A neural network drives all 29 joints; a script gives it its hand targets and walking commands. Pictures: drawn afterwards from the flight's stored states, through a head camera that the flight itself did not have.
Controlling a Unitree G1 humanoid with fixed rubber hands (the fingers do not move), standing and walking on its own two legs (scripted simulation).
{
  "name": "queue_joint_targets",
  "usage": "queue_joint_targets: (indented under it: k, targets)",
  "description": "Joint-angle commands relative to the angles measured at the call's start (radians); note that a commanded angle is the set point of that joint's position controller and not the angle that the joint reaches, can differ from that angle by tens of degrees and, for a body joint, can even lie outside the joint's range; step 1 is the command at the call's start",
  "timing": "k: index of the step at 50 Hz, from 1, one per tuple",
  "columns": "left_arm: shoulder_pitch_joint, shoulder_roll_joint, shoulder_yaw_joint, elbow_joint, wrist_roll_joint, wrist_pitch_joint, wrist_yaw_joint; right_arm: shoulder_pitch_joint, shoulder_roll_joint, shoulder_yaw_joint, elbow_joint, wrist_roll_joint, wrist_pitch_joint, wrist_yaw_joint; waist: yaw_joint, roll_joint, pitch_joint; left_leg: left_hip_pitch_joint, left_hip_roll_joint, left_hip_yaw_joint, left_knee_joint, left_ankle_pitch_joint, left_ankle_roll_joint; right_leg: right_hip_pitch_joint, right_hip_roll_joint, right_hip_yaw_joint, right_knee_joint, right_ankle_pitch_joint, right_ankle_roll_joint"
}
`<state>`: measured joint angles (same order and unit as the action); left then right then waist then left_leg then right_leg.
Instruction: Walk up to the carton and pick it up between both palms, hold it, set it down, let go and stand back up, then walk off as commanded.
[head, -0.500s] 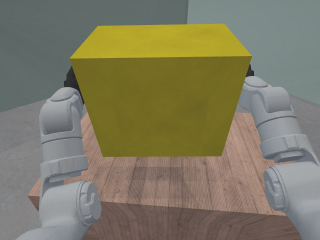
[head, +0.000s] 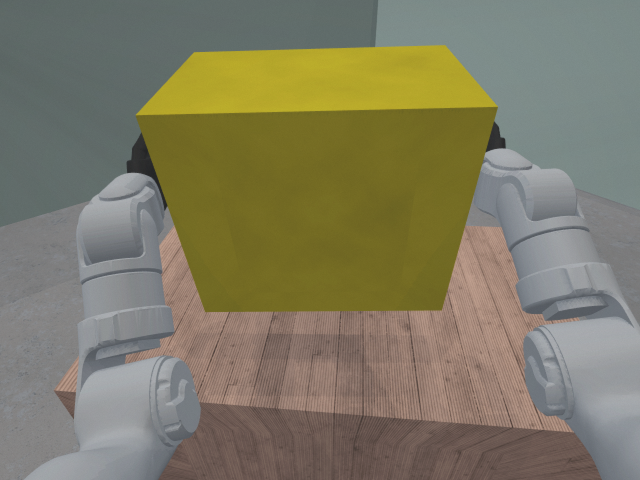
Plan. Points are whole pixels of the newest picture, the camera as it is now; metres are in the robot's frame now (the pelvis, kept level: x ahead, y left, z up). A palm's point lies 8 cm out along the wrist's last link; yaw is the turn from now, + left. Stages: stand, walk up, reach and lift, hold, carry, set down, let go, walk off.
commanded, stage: hold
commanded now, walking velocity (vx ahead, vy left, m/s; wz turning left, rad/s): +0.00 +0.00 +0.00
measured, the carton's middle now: (320, 183) +0.38 +0.00 +0.26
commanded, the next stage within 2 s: none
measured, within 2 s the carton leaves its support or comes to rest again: neither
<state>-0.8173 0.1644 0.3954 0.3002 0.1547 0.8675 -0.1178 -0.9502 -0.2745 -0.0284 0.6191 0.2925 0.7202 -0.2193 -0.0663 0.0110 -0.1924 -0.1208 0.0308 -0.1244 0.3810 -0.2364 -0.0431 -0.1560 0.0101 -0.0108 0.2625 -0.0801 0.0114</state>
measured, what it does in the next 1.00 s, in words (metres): stands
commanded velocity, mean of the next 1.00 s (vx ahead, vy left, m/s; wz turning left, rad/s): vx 0.00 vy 0.00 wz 0.00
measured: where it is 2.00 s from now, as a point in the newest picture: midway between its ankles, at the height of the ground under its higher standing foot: outside the picture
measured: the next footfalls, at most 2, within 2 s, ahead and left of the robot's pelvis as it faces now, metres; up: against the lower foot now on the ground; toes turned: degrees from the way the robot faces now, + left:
none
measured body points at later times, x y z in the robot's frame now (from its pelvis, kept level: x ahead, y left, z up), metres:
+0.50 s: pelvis +0.00 +0.00 +0.00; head -0.09 +0.02 +0.44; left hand +0.38 +0.20 +0.27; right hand +0.38 -0.19 +0.29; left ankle -0.02 +0.15 -0.75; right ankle +0.04 -0.13 -0.75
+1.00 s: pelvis +0.00 +0.00 +0.00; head -0.09 +0.01 +0.44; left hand +0.38 +0.20 +0.28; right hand +0.38 -0.19 +0.29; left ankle -0.01 +0.15 -0.75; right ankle +0.04 -0.13 -0.75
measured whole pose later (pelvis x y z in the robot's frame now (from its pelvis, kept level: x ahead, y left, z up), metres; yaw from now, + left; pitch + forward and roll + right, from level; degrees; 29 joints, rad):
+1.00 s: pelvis +0.00 +0.00 +0.00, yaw +0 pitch -1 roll -1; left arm -0.86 0.18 0.39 0.37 0.15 0.86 -0.11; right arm -0.99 -0.28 -0.03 0.69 0.28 0.71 -0.21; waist -0.05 0.01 -0.20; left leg -0.14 0.03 -0.12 0.39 -0.24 -0.04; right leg -0.17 0.01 0.01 0.28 -0.09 0.01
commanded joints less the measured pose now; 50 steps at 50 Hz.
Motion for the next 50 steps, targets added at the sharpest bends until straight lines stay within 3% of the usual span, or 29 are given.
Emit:
queue_joint_targets:
  k: [1, 6, 7, 8, 9, 13, 14, 16, 17, 19, 20, 21, 23, 27, 28, 29, 30, 31, 32, 33, 34, 37, 38, 40, 44, 46, 47, 49, 50]
  targets:
    - [-0.809, -0.498, -0.431, -0.150, -0.192, -0.062, -0.117, -0.879, 0.623, 0.244, -0.397, 0.224, -0.062, 0.194, -0.003, 0.009, -0.339, -0.190, -0.100, 0.095, -0.077, 0.250, -0.008, 0.471, 0.060, 0.031, 0.052, 0.207, -0.005]
    - [-0.845, -0.491, -0.410, -0.088, -0.169, -0.059, -0.119, -0.890, 0.637, 0.226, -0.309, 0.198, -0.058, 0.217, 0.029, 0.018, -0.261, -0.260, -0.077, 0.096, -0.127, 0.123, 0.010, 0.412, 0.068, 0.017, 0.047, 0.072, -0.011]
    - [-0.833, -0.497, -0.420, -0.117, -0.189, -0.063, -0.119, -0.924, 0.654, 0.244, -0.385, 0.211, -0.071, 0.216, 0.043, -0.003, -0.315, -0.236, -0.078, 0.094, -0.105, 0.189, 0.009, 0.439, 0.067, 0.019, 0.056, 0.126, -0.012]
    - [-0.842, -0.501, -0.403, -0.083, -0.177, -0.061, -0.110, -0.915, 0.634, 0.240, -0.311, 0.209, -0.061, 0.218, 0.051, 0.000, -0.282, -0.234, -0.082, 0.096, -0.102, 0.194, 0.001, 0.432, 0.068, 0.021, 0.048, 0.106, -0.016]
    - [-0.809, -0.514, -0.410, -0.103, -0.187, -0.059, -0.112, -0.928, 0.632, 0.245, -0.403, 0.212, -0.072, 0.210, 0.036, -0.019, -0.338, -0.203, -0.090, 0.095, -0.089, 0.249, 0.001, 0.463, 0.073, 0.024, 0.052, 0.170, -0.011]
    - [-0.845, -0.540, -0.469, -0.164, -0.217, -0.063, -0.100, -0.896, 0.619, 0.230, -0.337, 0.227, -0.071, 0.221, 0.012, 0.046, -0.351, -0.181, -0.077, 0.089, -0.081, 0.270, -0.020, 0.412, 0.076, 0.022, 0.056, 0.162, -0.025]
    - [-0.870, -0.552, -0.460, -0.112, -0.208, -0.057, -0.103, -0.894, 0.587, 0.175, -0.269, 0.196, -0.059, 0.221, -0.021, 0.059, -0.268, -0.224, -0.073, 0.081, -0.108, 0.182, -0.012, 0.400, 0.075, 0.024, 0.043, 0.095, -0.032]
    - [-0.843, -0.503, -0.439, -0.098, -0.212, -0.060, -0.113, -0.899, 0.614, 0.188, -0.331, 0.193, -0.065, 0.213, -0.016, 0.009, -0.303, -0.250, -0.080, 0.090, -0.101, 0.164, 0.003, 0.420, 0.067, 0.022, 0.052, 0.126, -0.015]
    - [-0.859, -0.498, -0.439, -0.071, -0.211, -0.060, -0.122, -0.889, 0.605, 0.162, -0.279, 0.182, -0.056, 0.205, -0.041, 0.017, -0.263, -0.261, -0.079, 0.089, -0.119, 0.111, 0.006, 0.416, 0.063, 0.032, 0.041, 0.092, -0.013]
    - [-0.872, -0.493, -0.439, -0.093, -0.213, -0.070, -0.128, -0.903, 0.620, 0.183, -0.306, 0.189, -0.064, 0.208, -0.033, 0.021, -0.303, -0.258, -0.080, 0.092, -0.115, 0.133, 0.005, 0.452, 0.058, 0.033, 0.052, 0.130, -0.015]
    - [-0.839, -0.509, -0.428, -0.094, -0.185, -0.061, -0.121, -0.895, 0.614, 0.198, -0.269, 0.200, -0.060, 0.219, 0.006, 0.067, -0.277, -0.249, -0.076, 0.089, -0.113, 0.172, 0.000, 0.437, 0.067, 0.024, 0.052, 0.111, -0.021]
    - [-0.872, -0.492, -0.443, -0.101, -0.200, -0.065, -0.122, -0.892, 0.612, 0.192, -0.245, 0.207, -0.056, 0.219, -0.018, 0.065, -0.294, -0.239, -0.084, 0.096, -0.105, 0.178, -0.011, 0.437, 0.063, 0.031, 0.050, 0.123, -0.020]
    - [-0.854, -0.491, -0.399, -0.085, -0.181, -0.070, -0.116, -0.915, 0.647, 0.224, -0.301, 0.211, -0.063, 0.220, 0.028, 0.040, -0.343, -0.233, -0.085, 0.094, -0.107, 0.193, 0.001, 0.446, 0.065, 0.028, 0.051, 0.135, -0.021]
    - [-0.839, -0.542, -0.456, -0.171, -0.205, -0.065, -0.104, -0.899, 0.610, 0.233, -0.337, 0.248, -0.077, 0.220, 0.005, 0.103, -0.384, -0.160, -0.088, 0.087, -0.062, 0.336, -0.032, 0.458, 0.078, 0.025, 0.057, 0.211, -0.032]
    - [-0.869, -0.532, -0.437, -0.128, -0.188, -0.060, -0.100, -0.896, 0.602, 0.209, -0.266, 0.235, -0.066, 0.222, -0.005, 0.094, -0.315, -0.189, -0.085, 0.084, -0.080, 0.253, -0.027, 0.438, 0.073, 0.021, 0.053, 0.153, -0.029]
    - [-0.845, -0.527, -0.448, -0.165, -0.215, -0.069, -0.106, -0.918, 0.646, 0.256, -0.379, 0.253, -0.084, 0.219, 0.014, 0.038, -0.392, -0.189, -0.082, 0.084, -0.071, 0.282, -0.015, 0.470, 0.069, 0.031, 0.057, 0.198, -0.029]
    - [-0.843, -0.538, -0.473, -0.158, -0.225, -0.067, -0.106, -0.872, 0.611, 0.197, -0.353, 0.225, -0.076, 0.211, -0.037, 0.064, -0.351, -0.199, -0.084, 0.079, -0.076, 0.270, -0.020, 0.447, 0.066, 0.031, 0.050, 0.196, -0.022]
    - [-0.849, -0.527, -0.466, -0.147, -0.220, -0.069, -0.106, -0.891, 0.624, 0.217, -0.359, 0.235, -0.077, 0.212, -0.002, 0.040, -0.358, -0.197, -0.085, 0.088, -0.071, 0.269, -0.018, 0.433, 0.071, 0.022, 0.057, 0.180, -0.014]
    - [-0.858, -0.529, -0.449, -0.133, -0.197, -0.064, -0.101, -0.871, 0.617, 0.212, -0.289, 0.216, -0.063, 0.215, -0.009, 0.051, -0.309, -0.195, -0.083, 0.085, -0.084, 0.231, -0.016, 0.425, 0.065, 0.024, 0.048, 0.149, -0.022]
    - [-0.858, -0.517, -0.449, -0.116, -0.208, -0.066, -0.109, -0.902, 0.611, 0.206, -0.338, 0.222, -0.073, 0.211, -0.028, 0.029, -0.315, -0.202, -0.087, 0.083, -0.085, 0.219, -0.009, 0.437, 0.061, 0.029, 0.043, 0.163, -0.021]
    - [-0.849, -0.522, -0.439, -0.130, -0.194, -0.060, -0.106, -0.900, 0.629, 0.235, -0.328, 0.230, -0.069, 0.218, 0.011, 0.046, -0.290, -0.205, -0.079, 0.083, -0.087, 0.245, -0.011, 0.419, 0.073, 0.021, 0.050, 0.152, -0.022]
    - [-0.861, -0.495, -0.432, -0.111, -0.195, -0.067, -0.115, -0.921, 0.621, 0.219, -0.347, 0.221, -0.070, 0.211, 0.000, 0.000, -0.303, -0.207, -0.091, 0.088, -0.085, 0.202, -0.001, 0.434, 0.061, 0.036, 0.044, 0.154, -0.009]
    - [-0.854, -0.510, -0.445, -0.117, -0.198, -0.068, -0.109, -0.941, 0.641, 0.250, -0.347, 0.232, -0.074, 0.215, 0.022, 0.022, -0.330, -0.218, -0.085, 0.088, -0.089, 0.195, -0.003, 0.435, 0.070, 0.028, 0.052, 0.139, -0.016]
    - [-0.840, -0.521, -0.431, -0.066, -0.189, -0.067, -0.113, -0.922, 0.625, 0.194, -0.320, 0.206, -0.069, 0.212, 0.000, 0.022, -0.277, -0.233, -0.083, 0.089, -0.100, 0.147, 0.004, 0.407, 0.064, 0.031, 0.038, 0.099, -0.016]
    - [-0.858, -0.489, -0.403, -0.072, -0.187, -0.076, -0.103, -0.907, 0.658, 0.229, -0.294, 0.204, -0.065, 0.219, 0.036, -0.015, -0.318, -0.248, -0.078, 0.086, -0.105, 0.160, 0.015, 0.431, 0.060, 0.038, 0.049, 0.118, -0.013]
    - [-0.847, -0.511, -0.418, -0.062, -0.199, -0.076, -0.106, -0.955, 0.654, 0.242, -0.360, 0.217, -0.083, 0.215, 0.034, 0.000, -0.345, -0.230, -0.088, 0.099, -0.087, 0.184, 0.010, 0.444, 0.068, 0.027, 0.056, 0.142, -0.007]
    - [-0.876, -0.523, -0.440, -0.084, -0.209, -0.076, -0.106, -0.922, 0.626, 0.193, -0.307, 0.201, -0.070, 0.214, -0.010, 0.024, -0.325, -0.221, -0.082, 0.094, -0.096, 0.163, 0.003, 0.431, 0.069, 0.033, 0.047, 0.121, -0.015]
    - [-0.861, -0.496, -0.401, -0.057, -0.184, -0.070, -0.107, -0.915, 0.623, 0.212, -0.264, 0.212, -0.063, 0.221, 0.028, 0.034, -0.284, -0.248, -0.082, 0.098, -0.110, 0.143, 0.007, 0.414, 0.070, 0.030, 0.050, 0.097, -0.019]
    - [-0.874, -0.508, -0.429, -0.066, -0.212, -0.078, -0.111, -0.935, 0.629, 0.205, -0.309, 0.207, -0.077, 0.217, 0.007, 0.002, -0.325, -0.244, -0.079, 0.096, -0.101, 0.151, 0.011, 0.412, 0.072, 0.024, 0.050, 0.106, -0.012]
